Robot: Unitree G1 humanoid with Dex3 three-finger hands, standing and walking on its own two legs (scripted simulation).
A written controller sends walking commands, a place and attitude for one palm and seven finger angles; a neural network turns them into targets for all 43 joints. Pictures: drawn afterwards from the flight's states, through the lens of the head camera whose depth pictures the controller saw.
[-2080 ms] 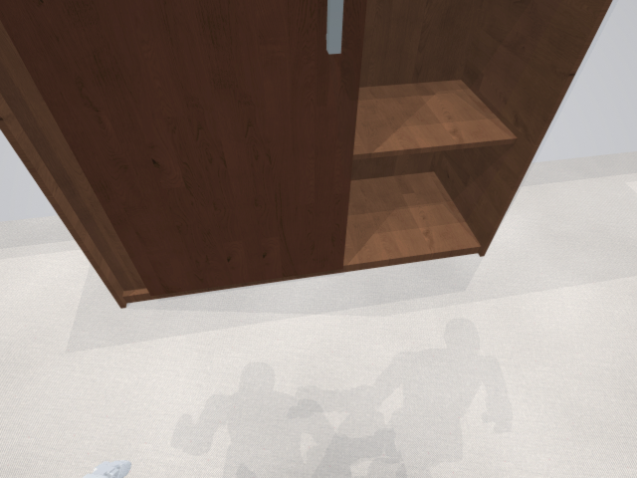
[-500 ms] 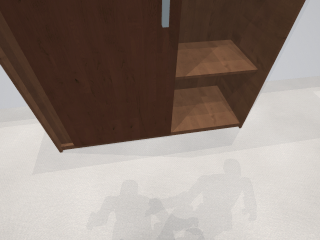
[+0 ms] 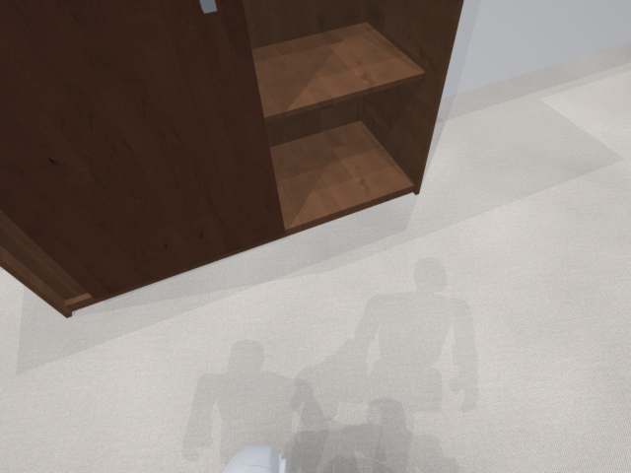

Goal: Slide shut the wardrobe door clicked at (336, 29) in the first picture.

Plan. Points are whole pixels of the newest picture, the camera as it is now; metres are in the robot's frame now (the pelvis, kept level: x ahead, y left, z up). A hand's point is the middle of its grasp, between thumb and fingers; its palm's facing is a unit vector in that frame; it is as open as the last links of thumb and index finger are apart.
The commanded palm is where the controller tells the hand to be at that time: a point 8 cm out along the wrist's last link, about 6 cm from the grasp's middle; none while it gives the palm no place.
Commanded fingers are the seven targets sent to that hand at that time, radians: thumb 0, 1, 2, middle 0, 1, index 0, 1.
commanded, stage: walk to a spot facing it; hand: left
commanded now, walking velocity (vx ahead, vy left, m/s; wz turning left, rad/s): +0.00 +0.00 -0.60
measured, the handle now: out of the picture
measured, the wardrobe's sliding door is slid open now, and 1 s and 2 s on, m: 0.60 0.60 0.60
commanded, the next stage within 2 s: turn to face it in 1.22 s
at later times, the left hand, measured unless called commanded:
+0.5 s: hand out of the picture +0.10 +0.26 -0.16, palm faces -0.19 -0.96 -0.20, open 7.4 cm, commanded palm none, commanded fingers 0.00 0.90 0.90 -0.20 -0.30 -0.20 -0.30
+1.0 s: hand (332, 326) +0.38 +0.02 -0.18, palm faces -0.63 -0.76 -0.13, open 7.4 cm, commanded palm none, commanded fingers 0.00 0.90 0.90 -0.20 -0.30 -0.20 -0.30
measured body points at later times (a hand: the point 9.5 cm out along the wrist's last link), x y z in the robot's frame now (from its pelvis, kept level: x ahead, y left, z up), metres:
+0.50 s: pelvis +0.03 +0.06 +0.01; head +0.03 +0.09 +0.46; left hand +0.11 +0.31 -0.14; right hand +0.05 -0.22 -0.10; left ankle +0.03 +0.16 -0.73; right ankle +0.02 -0.07 -0.69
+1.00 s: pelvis +0.17 -0.04 -0.02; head +0.22 -0.06 +0.43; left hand +0.41 +0.06 -0.17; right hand -0.08 -0.11 -0.14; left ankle +0.04 +0.15 -0.69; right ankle +0.21 -0.14 -0.73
